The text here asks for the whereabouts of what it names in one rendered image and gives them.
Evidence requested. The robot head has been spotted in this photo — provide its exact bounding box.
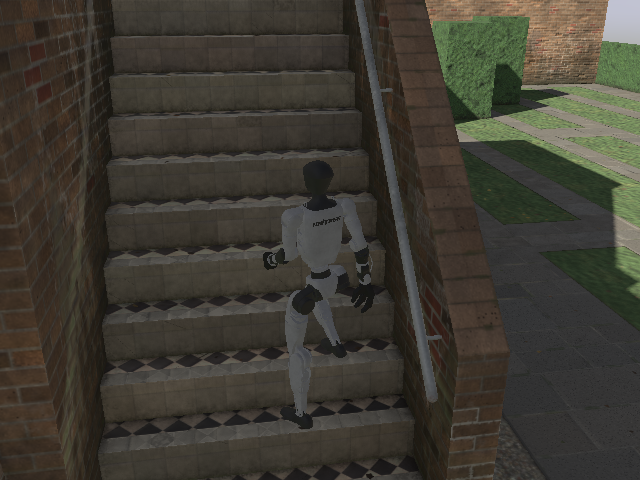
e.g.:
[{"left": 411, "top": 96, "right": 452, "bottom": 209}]
[{"left": 303, "top": 160, "right": 337, "bottom": 211}]

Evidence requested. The robot right upper arm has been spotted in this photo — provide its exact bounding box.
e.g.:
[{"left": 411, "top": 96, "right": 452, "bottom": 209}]
[{"left": 335, "top": 198, "right": 367, "bottom": 252}]

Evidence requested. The right robot forearm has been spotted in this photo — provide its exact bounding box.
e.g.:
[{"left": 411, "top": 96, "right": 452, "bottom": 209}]
[{"left": 354, "top": 237, "right": 371, "bottom": 285}]

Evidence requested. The left robot forearm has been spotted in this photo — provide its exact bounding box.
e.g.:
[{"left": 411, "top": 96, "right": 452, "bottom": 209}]
[{"left": 267, "top": 248, "right": 289, "bottom": 266}]

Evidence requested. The right robot hand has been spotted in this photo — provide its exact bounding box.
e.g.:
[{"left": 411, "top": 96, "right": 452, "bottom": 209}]
[{"left": 351, "top": 283, "right": 375, "bottom": 313}]

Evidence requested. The robot left upper arm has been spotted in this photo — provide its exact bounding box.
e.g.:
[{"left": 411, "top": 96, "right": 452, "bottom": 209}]
[{"left": 281, "top": 207, "right": 304, "bottom": 261}]

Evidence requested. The left robot hand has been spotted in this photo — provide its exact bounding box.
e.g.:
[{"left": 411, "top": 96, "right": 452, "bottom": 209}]
[{"left": 263, "top": 252, "right": 277, "bottom": 270}]

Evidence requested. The left robot thigh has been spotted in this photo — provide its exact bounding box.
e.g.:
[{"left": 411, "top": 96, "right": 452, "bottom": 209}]
[{"left": 285, "top": 286, "right": 316, "bottom": 369}]

